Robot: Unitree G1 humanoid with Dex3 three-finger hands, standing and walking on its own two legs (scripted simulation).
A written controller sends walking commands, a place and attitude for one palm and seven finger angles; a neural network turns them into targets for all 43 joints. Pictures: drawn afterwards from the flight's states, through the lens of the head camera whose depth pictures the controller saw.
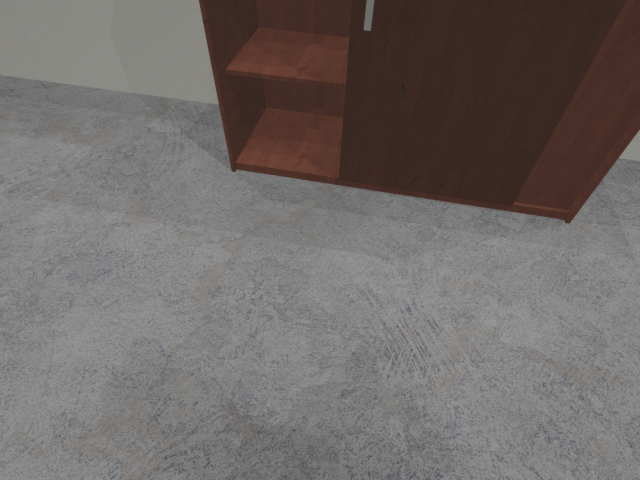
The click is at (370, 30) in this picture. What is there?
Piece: wardrobe's sliding door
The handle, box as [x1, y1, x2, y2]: [364, 0, 374, 30]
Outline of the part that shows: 374,0 366,1 364,21 365,30 370,30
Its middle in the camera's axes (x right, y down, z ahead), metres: +0.16 -0.78 +1.17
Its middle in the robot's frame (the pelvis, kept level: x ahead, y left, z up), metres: +1.42 -0.07 +0.10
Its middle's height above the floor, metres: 0.88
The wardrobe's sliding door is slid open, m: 0.52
